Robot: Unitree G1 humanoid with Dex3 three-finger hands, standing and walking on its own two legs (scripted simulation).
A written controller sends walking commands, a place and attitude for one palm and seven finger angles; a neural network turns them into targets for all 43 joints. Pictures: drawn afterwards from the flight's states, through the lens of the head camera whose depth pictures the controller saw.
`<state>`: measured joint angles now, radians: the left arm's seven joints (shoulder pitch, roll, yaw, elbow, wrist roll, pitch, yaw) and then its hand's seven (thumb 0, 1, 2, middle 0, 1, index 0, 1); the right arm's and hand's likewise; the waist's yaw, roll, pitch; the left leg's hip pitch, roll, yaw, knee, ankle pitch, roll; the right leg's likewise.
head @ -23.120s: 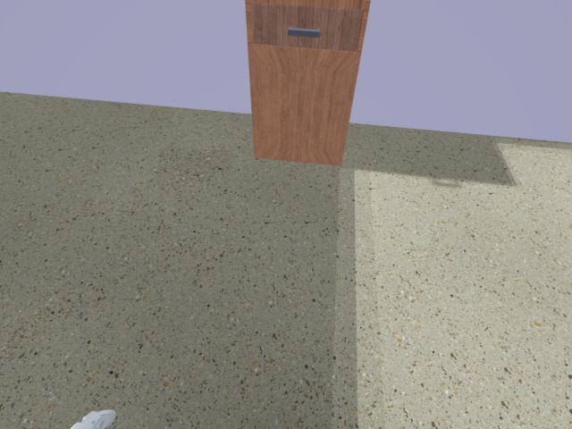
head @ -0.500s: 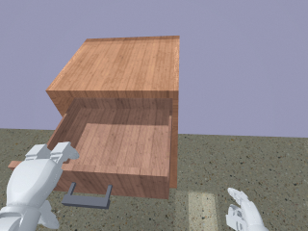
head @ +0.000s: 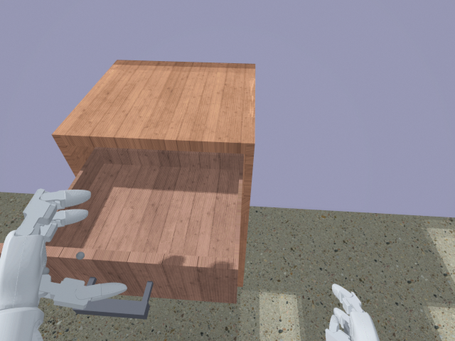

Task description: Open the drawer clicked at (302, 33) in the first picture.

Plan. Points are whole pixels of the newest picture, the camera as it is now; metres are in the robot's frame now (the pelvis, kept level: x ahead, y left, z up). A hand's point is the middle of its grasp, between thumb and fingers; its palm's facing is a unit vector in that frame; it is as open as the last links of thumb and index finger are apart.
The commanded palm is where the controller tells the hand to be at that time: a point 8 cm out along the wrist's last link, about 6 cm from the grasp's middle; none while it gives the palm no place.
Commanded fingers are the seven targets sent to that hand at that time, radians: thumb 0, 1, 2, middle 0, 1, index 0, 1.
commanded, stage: draw the hand back to the body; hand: left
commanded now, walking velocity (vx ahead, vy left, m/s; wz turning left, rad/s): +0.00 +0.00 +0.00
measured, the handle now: (116, 296) +0.20 +0.24 -0.06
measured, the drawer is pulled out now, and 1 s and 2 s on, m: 0.30 0.30 0.30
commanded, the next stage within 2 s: step back with the hand held close in 0.72 s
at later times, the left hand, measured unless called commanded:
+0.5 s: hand (60, 253) +0.17 +0.24 +0.16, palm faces +0.42 -0.81 -0.42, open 8.8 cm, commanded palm +0.12 +0.28 +0.18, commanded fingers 0.00 0.90 0.90 -0.20 -0.30 -0.20 -0.30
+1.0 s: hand (62, 246) +0.18 +0.24 +0.17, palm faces +0.36 -0.80 -0.48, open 7.5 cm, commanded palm +0.11 +0.28 +0.18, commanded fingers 0.00 0.90 0.90 -0.20 -0.30 -0.20 -0.30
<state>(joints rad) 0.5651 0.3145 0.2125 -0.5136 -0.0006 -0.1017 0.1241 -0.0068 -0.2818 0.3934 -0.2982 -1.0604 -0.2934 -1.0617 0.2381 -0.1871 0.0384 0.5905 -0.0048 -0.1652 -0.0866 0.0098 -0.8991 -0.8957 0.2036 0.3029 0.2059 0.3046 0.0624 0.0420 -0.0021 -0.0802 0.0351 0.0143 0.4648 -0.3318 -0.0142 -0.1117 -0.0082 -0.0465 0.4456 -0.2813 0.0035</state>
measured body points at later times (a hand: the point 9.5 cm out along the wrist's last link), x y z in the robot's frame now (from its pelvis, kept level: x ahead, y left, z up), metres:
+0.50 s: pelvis -0.01 +0.00 +0.00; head -0.02 -0.03 +0.45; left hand +0.14 +0.28 +0.18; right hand +0.20 -0.22 -0.07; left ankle -0.05 +0.12 -0.74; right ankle -0.02 -0.12 -0.74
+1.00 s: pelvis -0.03 +0.00 +0.00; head +0.00 -0.02 +0.45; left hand +0.15 +0.28 +0.19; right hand +0.17 -0.23 -0.08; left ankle -0.05 +0.12 -0.74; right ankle -0.02 -0.12 -0.74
